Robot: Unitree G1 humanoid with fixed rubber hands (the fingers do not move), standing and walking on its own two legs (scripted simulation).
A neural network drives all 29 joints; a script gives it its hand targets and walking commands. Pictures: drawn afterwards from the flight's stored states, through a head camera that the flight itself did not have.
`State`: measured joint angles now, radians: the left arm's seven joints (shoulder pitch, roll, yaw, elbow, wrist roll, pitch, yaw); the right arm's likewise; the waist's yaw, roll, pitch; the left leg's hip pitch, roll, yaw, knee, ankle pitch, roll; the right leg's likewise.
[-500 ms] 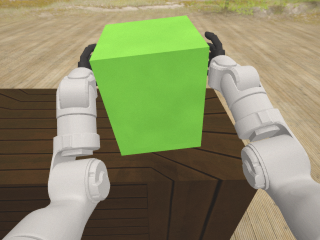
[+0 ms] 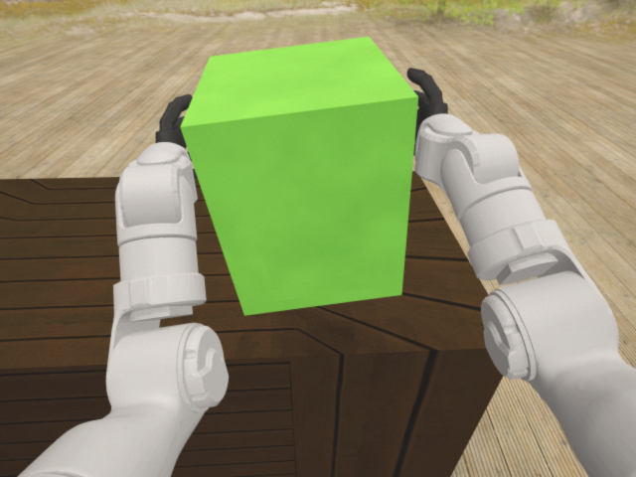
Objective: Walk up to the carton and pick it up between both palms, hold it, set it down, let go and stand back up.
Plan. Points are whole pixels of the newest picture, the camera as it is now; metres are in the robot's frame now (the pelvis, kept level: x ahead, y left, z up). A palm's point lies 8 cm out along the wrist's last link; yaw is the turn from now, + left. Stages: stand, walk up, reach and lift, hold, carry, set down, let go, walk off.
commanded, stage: hold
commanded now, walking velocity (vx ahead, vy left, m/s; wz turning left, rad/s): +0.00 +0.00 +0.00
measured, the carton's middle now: (306, 176) +0.39 +0.01 +0.25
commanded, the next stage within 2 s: none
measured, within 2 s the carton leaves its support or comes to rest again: neither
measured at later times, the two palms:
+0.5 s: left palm (169, 160) +0.38 +0.17 +0.28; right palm (419, 134) +0.38 -0.12 +0.30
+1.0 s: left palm (171, 153) +0.38 +0.17 +0.29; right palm (425, 132) +0.38 -0.13 +0.31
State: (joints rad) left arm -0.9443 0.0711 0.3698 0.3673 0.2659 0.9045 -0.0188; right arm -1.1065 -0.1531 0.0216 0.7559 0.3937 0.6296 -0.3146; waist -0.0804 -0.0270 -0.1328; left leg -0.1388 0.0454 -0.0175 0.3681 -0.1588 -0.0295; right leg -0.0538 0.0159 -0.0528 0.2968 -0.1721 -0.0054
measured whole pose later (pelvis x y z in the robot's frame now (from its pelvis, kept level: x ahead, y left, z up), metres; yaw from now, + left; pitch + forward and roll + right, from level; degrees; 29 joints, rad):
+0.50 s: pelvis +0.01 +0.00 +0.00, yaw +0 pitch -4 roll -1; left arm -0.91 0.09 0.34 0.34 0.25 0.89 -0.03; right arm -1.07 -0.16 0.06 0.71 0.43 0.62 -0.33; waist -0.09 -0.03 -0.14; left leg -0.14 0.04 -0.02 0.38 -0.18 -0.03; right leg -0.04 0.01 -0.06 0.28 -0.18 0.00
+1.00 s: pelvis +0.00 -0.01 +0.00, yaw +0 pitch -3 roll -1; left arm -1.02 0.10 0.40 0.50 0.27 0.87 -0.03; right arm -1.15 -0.14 -0.01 0.85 0.34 0.63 -0.30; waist -0.07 -0.03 -0.16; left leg -0.16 0.04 -0.03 0.35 -0.15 -0.03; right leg -0.08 0.02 -0.06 0.31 -0.18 -0.01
